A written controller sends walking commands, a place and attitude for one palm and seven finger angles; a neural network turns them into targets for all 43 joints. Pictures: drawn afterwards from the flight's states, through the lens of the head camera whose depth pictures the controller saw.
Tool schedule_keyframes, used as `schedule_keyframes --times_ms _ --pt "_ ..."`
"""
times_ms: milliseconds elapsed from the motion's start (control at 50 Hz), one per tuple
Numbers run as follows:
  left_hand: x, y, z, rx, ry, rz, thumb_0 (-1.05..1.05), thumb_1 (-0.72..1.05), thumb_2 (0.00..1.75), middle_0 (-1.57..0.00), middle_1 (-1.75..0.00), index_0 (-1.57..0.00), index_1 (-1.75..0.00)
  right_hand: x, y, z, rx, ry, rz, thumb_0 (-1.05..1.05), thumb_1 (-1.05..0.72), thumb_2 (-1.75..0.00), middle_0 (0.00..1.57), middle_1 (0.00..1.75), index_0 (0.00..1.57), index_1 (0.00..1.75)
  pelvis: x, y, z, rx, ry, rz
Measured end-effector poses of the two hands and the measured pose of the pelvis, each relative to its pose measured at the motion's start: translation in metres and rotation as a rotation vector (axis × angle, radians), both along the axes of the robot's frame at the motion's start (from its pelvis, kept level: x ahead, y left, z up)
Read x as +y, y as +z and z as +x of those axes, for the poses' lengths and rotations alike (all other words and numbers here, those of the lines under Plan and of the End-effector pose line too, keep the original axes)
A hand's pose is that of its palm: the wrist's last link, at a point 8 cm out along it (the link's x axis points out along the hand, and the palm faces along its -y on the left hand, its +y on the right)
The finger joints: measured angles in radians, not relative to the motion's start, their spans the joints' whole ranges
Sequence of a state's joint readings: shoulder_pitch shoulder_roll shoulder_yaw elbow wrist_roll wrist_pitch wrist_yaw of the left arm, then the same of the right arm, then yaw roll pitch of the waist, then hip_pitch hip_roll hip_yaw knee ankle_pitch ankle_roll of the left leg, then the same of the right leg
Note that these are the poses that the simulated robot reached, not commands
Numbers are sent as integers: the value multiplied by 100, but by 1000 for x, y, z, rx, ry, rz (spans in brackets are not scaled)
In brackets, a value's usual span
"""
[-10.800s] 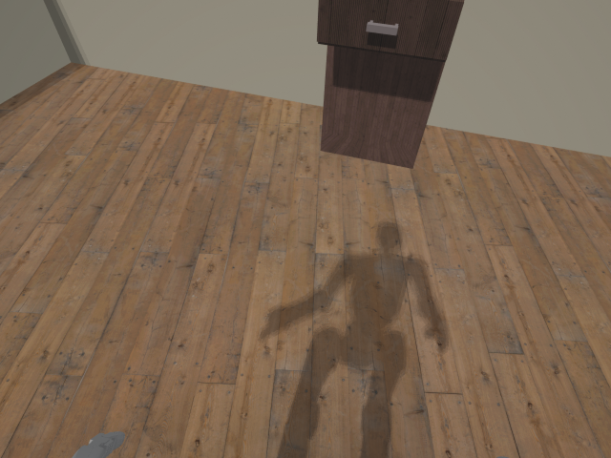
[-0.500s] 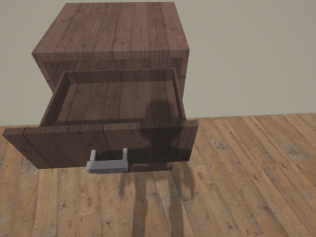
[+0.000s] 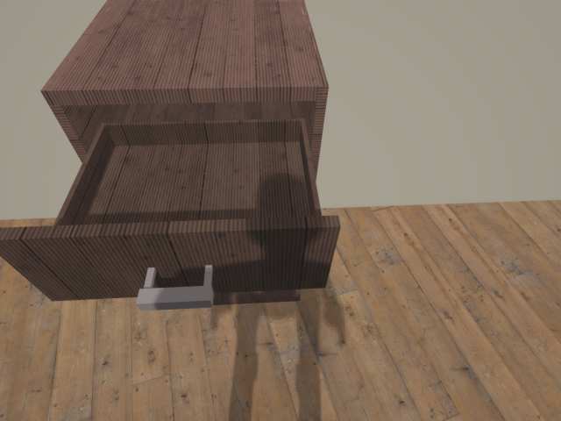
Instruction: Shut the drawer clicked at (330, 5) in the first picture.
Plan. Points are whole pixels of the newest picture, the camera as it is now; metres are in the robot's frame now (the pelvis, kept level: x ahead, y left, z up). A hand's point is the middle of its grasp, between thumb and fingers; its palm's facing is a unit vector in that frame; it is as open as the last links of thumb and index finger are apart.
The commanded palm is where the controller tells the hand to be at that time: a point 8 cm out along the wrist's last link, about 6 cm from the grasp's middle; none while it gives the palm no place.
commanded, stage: raise the hand and make a fist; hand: left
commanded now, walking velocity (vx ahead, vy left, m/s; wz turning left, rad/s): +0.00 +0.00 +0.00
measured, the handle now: (178, 285) +0.29 +0.18 +0.02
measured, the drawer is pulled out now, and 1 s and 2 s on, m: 0.30 0.30 0.30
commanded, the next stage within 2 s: bring the fist close to the handle in 1.84 s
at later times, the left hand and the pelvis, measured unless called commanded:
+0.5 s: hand out of the picture +0.10 +0.15 +0.01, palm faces +0.18 -0.98 -0.01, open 5.5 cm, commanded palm +0.08 +0.20 +0.00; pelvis -0.06 -0.01 -0.08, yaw +4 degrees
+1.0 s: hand out of the picture +0.12 +0.14 +0.06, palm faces +0.08 -1.00 +0.01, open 3.2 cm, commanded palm +0.08 +0.20 +0.06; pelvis -0.04 +0.02 -0.05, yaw +2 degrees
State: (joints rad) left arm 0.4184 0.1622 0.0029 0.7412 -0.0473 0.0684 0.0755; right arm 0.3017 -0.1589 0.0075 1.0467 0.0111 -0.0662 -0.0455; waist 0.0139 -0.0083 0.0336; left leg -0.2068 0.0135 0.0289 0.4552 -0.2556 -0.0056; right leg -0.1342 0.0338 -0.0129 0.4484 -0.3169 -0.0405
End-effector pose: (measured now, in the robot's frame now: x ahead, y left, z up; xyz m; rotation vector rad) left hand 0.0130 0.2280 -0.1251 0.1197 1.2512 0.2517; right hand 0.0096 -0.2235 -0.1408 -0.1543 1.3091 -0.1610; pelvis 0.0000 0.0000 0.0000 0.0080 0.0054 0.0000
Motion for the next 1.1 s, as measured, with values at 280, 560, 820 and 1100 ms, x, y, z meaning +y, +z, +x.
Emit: schedule_keyframes --times_ms 280,560,820,1100 --pt "-20 106 90 -1154 7 -41 1 92 90 -37 -49 -16 -38 -29 45 151 -753 186 -68 1 -92 -90 20 30 20 30 -6 -45 -33 144 29 15" --pt "-34 141 81 -1358 -162 -18 2 90 90 -65 -79 -62 -77 28 21 153 -823 263 68 1 -91 -90 20 30 20 30 -10 -75 -63 142 64 -33" --pt "-16 157 85 -1204 -113 0 2 90 90 -91 -107 -90 -106 -2 13 82 -608 123 -30 1 -91 -90 20 30 20 30 6 -52 -45 110 31 -21" --pt "-25 188 80 -1270 -178 -18 2 89 90 -119 -138 -119 -137 33 48 145 -821 191 13 1 -91 -90 20 30 20 30 24 -51 -39 91 36 -27"
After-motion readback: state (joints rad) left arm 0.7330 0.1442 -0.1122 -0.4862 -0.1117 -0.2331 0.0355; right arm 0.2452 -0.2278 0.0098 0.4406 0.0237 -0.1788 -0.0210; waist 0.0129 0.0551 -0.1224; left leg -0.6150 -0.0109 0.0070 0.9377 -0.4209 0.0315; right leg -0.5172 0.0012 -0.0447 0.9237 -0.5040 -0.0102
